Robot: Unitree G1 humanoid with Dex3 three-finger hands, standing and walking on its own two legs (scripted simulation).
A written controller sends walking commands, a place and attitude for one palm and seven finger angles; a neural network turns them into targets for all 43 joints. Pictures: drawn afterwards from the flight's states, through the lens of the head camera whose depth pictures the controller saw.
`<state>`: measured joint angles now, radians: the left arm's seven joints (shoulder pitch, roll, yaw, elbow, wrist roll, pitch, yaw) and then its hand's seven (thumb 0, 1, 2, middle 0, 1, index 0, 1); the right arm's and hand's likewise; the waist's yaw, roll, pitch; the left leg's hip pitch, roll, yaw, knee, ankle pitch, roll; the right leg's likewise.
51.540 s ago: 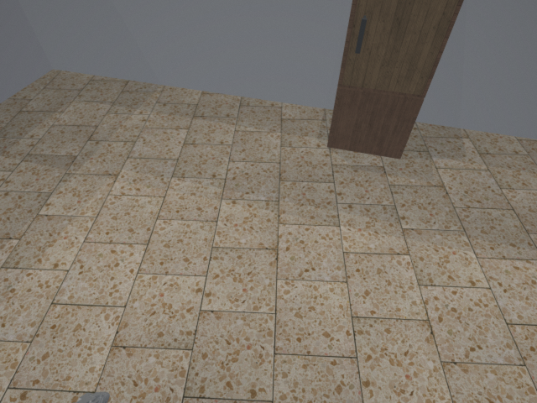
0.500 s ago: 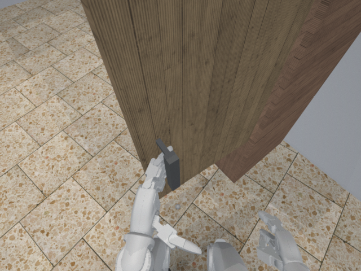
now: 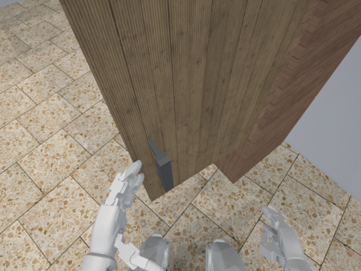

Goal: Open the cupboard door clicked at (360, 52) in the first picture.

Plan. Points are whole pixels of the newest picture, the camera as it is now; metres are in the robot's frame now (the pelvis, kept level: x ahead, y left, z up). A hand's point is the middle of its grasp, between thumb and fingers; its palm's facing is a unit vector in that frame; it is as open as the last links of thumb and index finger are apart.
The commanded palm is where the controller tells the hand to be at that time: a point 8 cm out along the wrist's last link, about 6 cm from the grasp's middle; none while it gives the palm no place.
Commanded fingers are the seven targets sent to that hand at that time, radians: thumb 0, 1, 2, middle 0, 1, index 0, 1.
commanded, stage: slide the hand sideways off the handle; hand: left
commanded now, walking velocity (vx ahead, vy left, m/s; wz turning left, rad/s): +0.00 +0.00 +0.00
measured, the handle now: (160, 167) +0.33 +0.07 +0.04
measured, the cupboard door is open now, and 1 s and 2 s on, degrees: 85 85 85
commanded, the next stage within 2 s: draw the hand back to the body in 0.28 s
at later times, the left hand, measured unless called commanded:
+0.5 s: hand (114, 239) +0.18 +0.13 +0.05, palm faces -0.11 -0.99 -0.02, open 16.3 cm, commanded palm +0.16 +0.19 +0.07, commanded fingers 0.00 -0.50 0.30 -0.15 -0.30 -0.15 -0.30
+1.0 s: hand (44, 223) +0.19 +0.20 +0.15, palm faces +0.06 -0.97 -0.25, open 15.6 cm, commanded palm +0.16 +0.25 +0.18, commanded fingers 0.00 -0.08 0.48 -0.17 -0.30 -0.17 -0.30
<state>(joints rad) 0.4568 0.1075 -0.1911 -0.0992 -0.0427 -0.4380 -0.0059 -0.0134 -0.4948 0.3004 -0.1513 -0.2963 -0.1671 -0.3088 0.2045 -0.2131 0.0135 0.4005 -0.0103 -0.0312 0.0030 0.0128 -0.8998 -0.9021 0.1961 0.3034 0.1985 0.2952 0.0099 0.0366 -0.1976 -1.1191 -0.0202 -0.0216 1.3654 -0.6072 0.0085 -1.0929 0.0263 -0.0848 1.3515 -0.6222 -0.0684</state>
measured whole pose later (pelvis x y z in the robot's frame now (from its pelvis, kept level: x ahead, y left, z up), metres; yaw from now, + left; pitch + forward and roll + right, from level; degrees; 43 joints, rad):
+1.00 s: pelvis +0.02 +0.02 +0.08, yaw +0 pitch +9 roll -2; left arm 0.69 0.30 0.06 -0.41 -0.10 -0.10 -0.01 -0.01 -0.36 0.36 -0.16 -0.30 -0.16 -0.30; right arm 0.29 -0.23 0.02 0.40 0.04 -0.02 -0.11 0.01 -0.90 -0.90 0.20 0.30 0.20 0.30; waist 0.02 0.06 -0.17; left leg -0.66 -0.02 -0.02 1.00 -0.49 0.04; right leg -0.62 0.04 -0.06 0.94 -0.48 -0.03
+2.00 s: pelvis +0.03 +0.01 +0.14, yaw -1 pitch -5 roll +0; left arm 0.49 0.35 0.33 -0.40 -0.07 -0.07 0.10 0.01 0.89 0.90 -0.21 -0.30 -0.21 -0.30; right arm 0.20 -0.24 0.02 0.64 0.01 -0.11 -0.09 0.01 -0.90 -0.90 0.20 0.30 0.20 0.30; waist 0.06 0.07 0.01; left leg -0.10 -0.01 0.00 0.45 -0.27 0.02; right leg -0.08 0.05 -0.02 0.41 -0.26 -0.04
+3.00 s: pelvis -0.07 +0.04 +0.12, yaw +0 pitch +0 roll -3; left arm 0.54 0.41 0.43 -0.52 -0.01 -0.20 0.14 0.01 0.89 0.90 -0.21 -0.30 -0.21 -0.30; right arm 0.16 -0.21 0.01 0.60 0.00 -0.08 -0.07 0.01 -0.90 -0.90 0.20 0.30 0.20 0.30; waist 0.01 0.02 0.06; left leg -0.43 -0.02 -0.01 0.58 -0.15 0.05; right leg -0.31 0.09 0.07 0.54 -0.23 0.00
